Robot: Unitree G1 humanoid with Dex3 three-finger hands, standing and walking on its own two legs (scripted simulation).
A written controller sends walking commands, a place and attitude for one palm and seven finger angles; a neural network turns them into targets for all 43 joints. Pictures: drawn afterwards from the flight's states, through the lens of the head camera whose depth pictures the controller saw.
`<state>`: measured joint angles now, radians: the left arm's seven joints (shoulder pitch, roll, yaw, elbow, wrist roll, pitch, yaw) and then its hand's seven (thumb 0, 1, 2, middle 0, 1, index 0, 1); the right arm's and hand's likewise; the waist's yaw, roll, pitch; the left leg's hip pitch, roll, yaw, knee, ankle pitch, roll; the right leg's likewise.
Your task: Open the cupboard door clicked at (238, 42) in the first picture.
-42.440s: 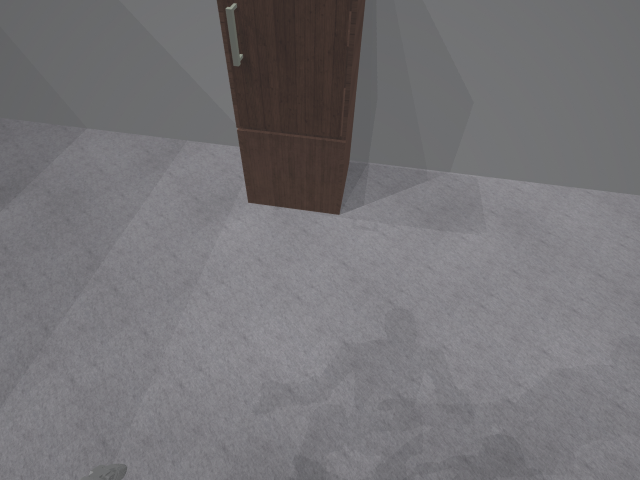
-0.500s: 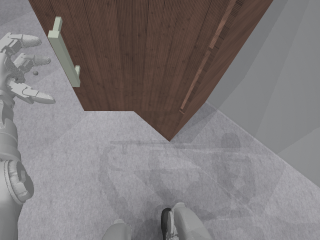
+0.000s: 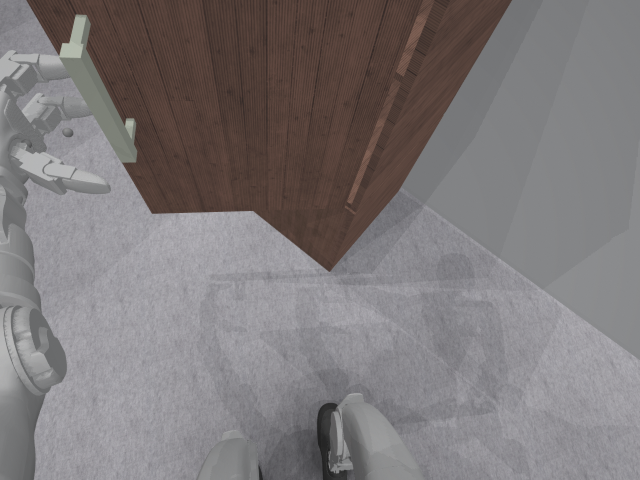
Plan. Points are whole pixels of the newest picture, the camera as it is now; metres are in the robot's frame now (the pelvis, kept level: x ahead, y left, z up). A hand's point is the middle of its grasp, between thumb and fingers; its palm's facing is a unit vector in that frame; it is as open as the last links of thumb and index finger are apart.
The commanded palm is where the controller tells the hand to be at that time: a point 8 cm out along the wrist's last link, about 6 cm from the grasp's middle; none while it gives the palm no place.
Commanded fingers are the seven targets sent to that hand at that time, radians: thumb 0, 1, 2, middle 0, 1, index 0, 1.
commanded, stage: slide the fingers in behind the handle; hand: left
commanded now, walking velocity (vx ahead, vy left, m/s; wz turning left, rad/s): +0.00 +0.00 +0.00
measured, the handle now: (107, 98) +0.55 +0.20 +0.06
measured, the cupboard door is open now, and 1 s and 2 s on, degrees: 44 44 45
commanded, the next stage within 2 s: close the thumb around the handle in 1.30 s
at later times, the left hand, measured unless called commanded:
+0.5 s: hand (101, 134) +0.50 +0.20 +0.06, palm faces -0.03 -1.00 -0.02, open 13.9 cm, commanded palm +0.48 +0.25 +0.07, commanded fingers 0.00 -0.50 0.30 -0.30 -1.20 -0.30 -1.20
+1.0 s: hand (130, 131) +0.51 +0.17 +0.06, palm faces +0.00 -1.00 -0.03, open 14.0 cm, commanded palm +0.48 +0.22 +0.07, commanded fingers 0.00 -0.50 0.30 -0.30 -1.20 -0.30 -1.20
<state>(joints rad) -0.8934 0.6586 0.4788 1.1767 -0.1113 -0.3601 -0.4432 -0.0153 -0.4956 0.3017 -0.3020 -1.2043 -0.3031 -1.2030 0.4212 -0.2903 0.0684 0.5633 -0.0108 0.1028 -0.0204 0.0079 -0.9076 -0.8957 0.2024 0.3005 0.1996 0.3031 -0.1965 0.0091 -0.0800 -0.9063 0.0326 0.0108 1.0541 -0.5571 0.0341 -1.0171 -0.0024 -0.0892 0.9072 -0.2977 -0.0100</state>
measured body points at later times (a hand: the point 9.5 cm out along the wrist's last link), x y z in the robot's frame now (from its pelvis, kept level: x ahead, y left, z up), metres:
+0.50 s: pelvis +0.01 +0.00 +0.00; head +0.15 +0.02 +0.43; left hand +0.50 +0.26 +0.07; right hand +0.02 -0.26 -0.10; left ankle -0.04 +0.09 -0.67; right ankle +0.07 -0.12 -0.67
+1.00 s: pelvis +0.01 -0.01 +0.00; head +0.15 +0.01 +0.43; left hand +0.50 +0.23 +0.07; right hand +0.01 -0.27 -0.11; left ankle -0.04 +0.09 -0.67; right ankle +0.07 -0.12 -0.67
